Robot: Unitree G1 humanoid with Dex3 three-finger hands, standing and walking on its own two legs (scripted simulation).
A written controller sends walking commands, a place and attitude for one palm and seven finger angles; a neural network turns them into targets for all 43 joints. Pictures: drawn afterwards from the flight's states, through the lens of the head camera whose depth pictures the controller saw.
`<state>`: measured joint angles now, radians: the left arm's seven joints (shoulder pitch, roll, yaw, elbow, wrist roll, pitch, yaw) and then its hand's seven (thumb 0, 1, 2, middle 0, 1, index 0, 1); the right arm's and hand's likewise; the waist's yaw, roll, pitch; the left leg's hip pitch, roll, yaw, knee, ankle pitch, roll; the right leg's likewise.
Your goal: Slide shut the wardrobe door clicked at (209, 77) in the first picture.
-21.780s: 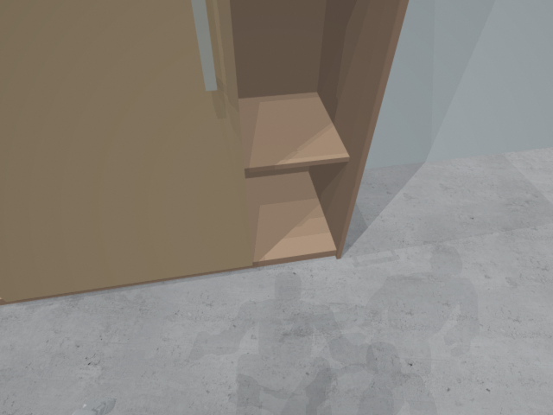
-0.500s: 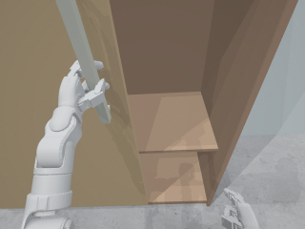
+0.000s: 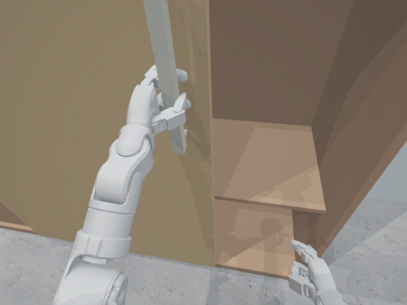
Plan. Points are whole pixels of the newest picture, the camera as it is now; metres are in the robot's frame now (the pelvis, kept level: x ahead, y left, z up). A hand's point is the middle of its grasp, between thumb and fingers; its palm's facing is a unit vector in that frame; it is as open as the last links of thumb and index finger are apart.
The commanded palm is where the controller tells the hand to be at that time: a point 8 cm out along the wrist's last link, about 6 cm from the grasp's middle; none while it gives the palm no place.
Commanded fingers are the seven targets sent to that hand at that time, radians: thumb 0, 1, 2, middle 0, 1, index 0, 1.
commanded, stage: tug the door sideways, standing still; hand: left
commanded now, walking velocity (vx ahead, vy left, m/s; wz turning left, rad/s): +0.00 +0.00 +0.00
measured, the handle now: (171, 75) +0.43 +0.10 +0.27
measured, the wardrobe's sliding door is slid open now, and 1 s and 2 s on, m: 0.36 0.30 0.00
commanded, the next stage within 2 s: step sideways, sliding the door along in 0.02 s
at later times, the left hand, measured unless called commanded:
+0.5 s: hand (190, 115) +0.38 +0.06 +0.22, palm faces +0.04 -0.99 -0.16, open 6.6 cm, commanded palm +0.36 +0.09 +0.23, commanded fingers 0.00 0.90 0.90 -0.45 -1.40 -0.45 -1.40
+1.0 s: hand (217, 116) +0.38 +0.01 +0.22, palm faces +0.09 -0.99 -0.10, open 6.5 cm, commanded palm +0.36 +0.00 +0.21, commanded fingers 0.00 0.90 0.90 -0.45 -1.40 -0.45 -1.40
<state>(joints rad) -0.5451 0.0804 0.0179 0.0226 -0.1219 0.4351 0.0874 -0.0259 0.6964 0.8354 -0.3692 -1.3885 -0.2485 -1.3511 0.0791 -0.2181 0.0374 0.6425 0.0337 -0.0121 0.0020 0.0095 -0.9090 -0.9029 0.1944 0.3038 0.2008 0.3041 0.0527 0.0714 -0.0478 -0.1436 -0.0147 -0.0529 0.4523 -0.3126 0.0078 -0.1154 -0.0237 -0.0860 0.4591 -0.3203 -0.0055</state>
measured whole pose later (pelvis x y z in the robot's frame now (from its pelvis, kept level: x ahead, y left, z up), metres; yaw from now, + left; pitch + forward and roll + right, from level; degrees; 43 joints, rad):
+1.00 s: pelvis -0.03 -0.13 +0.00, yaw +1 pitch -5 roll -3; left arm -0.74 0.19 -0.03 0.26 -0.07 -0.06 0.09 -0.06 0.72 0.84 -0.45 -1.40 -0.16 -1.34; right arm 0.13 -0.13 -0.01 0.62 0.05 0.01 0.04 0.01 -0.91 -0.90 0.20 0.30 0.20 0.30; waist 0.14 0.05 0.23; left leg -0.09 0.19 -0.01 0.50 -0.32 -0.10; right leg -0.44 -0.06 -0.01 0.83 -0.29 0.00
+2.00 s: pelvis -0.02 -0.42 -0.03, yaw -2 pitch -5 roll -2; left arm -0.50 0.20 0.08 0.00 -0.07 -0.06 0.14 -0.06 0.71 0.80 -0.45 -1.40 -0.09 -1.21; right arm 0.05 -0.18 -0.04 0.59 0.06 0.04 0.05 0.01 -0.91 -0.90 0.19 0.30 0.20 0.30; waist 0.07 0.09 0.20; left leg -0.25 0.33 0.04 0.70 -0.33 -0.10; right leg -0.27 0.03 -0.09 0.72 -0.36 -0.02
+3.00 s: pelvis -0.01 -0.57 -0.01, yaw -11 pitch -3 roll +1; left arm -0.23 0.57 0.55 0.23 -0.03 -0.15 0.12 -0.26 0.58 0.78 -0.45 -1.40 -0.28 -1.31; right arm 0.23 -0.33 -0.06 0.70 0.05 -0.06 -0.09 0.01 -0.91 -0.90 0.19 0.30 0.20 0.30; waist -0.02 -0.04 0.04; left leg -0.23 0.00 0.05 0.56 -0.26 0.02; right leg -0.41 -0.04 0.03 0.65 -0.28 0.01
